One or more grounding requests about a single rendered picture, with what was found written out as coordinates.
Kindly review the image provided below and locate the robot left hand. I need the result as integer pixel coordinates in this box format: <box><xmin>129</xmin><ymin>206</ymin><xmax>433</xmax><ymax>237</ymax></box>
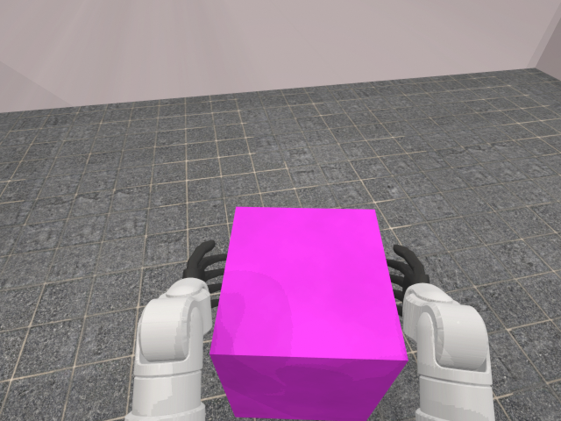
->
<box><xmin>182</xmin><ymin>240</ymin><xmax>227</xmax><ymax>308</ymax></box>

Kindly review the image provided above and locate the robot right hand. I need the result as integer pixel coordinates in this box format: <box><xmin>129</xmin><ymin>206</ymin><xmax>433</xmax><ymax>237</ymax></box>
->
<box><xmin>386</xmin><ymin>245</ymin><xmax>430</xmax><ymax>317</ymax></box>

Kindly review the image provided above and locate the carton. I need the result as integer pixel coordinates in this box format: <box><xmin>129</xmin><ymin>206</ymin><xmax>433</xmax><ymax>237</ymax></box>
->
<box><xmin>209</xmin><ymin>207</ymin><xmax>408</xmax><ymax>421</ymax></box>

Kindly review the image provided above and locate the right robot forearm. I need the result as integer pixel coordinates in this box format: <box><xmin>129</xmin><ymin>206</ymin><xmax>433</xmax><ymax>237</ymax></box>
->
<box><xmin>402</xmin><ymin>283</ymin><xmax>495</xmax><ymax>421</ymax></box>

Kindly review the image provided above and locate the left robot forearm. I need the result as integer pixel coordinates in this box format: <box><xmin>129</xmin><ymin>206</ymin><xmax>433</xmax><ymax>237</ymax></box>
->
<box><xmin>124</xmin><ymin>278</ymin><xmax>212</xmax><ymax>421</ymax></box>

